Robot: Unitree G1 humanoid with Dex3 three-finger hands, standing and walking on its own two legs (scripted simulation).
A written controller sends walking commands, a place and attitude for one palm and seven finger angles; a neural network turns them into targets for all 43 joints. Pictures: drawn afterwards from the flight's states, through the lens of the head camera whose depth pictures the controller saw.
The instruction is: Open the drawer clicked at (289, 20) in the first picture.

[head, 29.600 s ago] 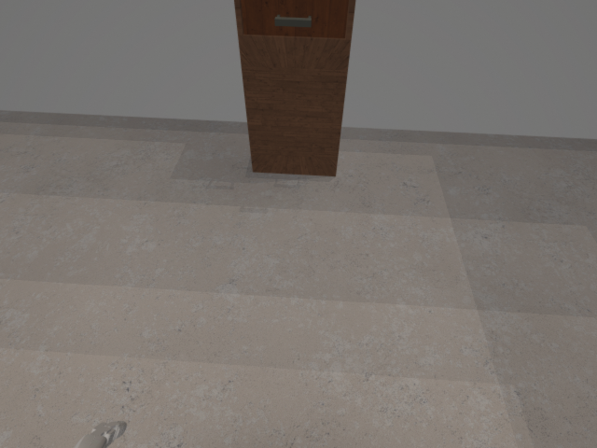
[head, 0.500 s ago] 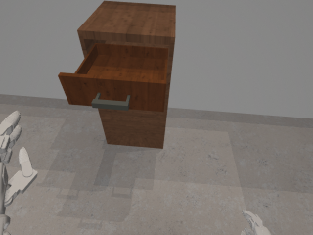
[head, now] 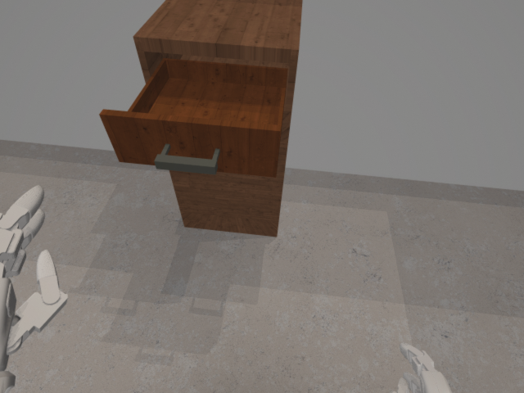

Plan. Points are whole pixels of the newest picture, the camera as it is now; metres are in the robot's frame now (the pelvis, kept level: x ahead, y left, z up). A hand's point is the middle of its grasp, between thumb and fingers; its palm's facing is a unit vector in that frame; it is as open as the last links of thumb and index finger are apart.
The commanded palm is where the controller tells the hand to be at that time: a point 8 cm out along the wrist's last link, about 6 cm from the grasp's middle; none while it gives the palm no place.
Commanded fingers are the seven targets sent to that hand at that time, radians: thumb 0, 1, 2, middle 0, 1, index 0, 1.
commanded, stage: let the arm hang, fingers relaxed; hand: left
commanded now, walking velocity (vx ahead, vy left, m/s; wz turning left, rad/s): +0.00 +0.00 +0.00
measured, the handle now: (189, 157) +0.58 +0.19 -0.01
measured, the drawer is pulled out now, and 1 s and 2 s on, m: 0.29 0.29 0.29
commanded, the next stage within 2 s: look to check the result in 1.10 s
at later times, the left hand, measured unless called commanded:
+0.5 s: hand out of the picture -0.01 +0.18 -0.17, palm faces +0.10 -0.97 -0.24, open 7.1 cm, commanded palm none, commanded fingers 0.00 0.90 0.90 -0.20 -0.30 -0.20 -0.30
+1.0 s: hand out of the picture +0.01 +0.18 -0.17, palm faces +0.06 -0.98 -0.20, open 7.3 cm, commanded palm none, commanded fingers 0.00 0.90 0.90 -0.20 -0.30 -0.20 -0.30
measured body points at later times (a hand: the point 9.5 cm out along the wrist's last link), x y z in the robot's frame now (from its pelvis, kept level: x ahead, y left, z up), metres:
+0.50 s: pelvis -0.01 -0.01 +0.00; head +0.03 -0.01 +0.45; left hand -0.01 +0.24 -0.15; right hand +0.02 -0.25 -0.15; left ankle +0.02 +0.12 -0.74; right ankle +0.02 -0.11 -0.74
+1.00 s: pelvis +0.00 +0.01 +0.00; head +0.02 +0.01 +0.45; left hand +0.01 +0.24 -0.15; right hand +0.00 -0.20 -0.16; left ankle +0.02 +0.12 -0.74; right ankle +0.02 -0.11 -0.74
